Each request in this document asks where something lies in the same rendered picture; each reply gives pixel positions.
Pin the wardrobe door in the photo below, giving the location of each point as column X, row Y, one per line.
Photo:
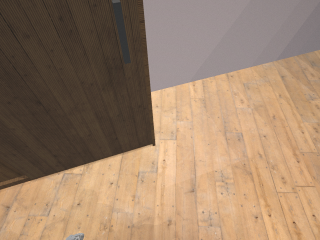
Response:
column 8, row 172
column 66, row 95

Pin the handle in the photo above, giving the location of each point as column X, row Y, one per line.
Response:
column 117, row 8

